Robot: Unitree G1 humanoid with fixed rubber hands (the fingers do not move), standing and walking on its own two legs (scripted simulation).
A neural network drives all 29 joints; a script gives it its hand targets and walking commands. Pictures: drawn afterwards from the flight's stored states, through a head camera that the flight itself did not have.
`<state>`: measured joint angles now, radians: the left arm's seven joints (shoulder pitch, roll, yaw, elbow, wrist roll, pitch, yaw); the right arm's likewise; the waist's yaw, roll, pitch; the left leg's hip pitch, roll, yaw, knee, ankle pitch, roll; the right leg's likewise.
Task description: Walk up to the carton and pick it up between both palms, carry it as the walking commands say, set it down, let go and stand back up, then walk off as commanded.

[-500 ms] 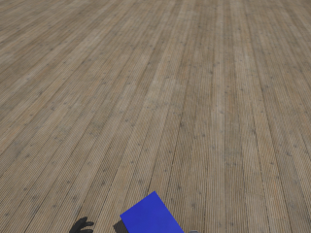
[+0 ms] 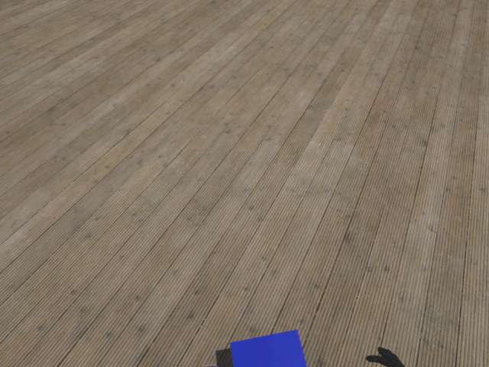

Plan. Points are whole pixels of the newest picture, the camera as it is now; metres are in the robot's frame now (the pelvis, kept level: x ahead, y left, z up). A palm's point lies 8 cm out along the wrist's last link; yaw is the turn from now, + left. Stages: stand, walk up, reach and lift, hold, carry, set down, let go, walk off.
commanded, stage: walk off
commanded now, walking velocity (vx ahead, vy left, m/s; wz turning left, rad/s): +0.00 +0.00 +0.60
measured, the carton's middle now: out of the picture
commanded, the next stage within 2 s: none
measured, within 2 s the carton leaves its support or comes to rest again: rests again in 1.86 s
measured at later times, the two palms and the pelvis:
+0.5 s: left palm out of the picture +0.07 +0.23 -0.09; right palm out of the picture +0.16 -0.29 -0.12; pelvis +0.04 -0.04 +0.01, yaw +16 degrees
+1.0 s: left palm out of the picture -0.07 +0.26 -0.11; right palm (365, 305) +0.26 -0.18 -0.07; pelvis +0.01 -0.01 +0.02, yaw +34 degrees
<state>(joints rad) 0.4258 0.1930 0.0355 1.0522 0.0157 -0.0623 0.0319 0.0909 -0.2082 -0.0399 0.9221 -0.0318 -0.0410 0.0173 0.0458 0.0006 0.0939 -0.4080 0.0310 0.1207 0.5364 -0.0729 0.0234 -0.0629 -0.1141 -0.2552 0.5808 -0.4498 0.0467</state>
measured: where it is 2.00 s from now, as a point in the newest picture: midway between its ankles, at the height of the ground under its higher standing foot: outside the picture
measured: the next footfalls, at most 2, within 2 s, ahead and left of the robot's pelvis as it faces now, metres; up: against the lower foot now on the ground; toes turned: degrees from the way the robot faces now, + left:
right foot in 0.10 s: -0.03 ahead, -0.13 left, +0.08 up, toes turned -5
right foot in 0.22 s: +0.09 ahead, -0.15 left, +0.00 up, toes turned +11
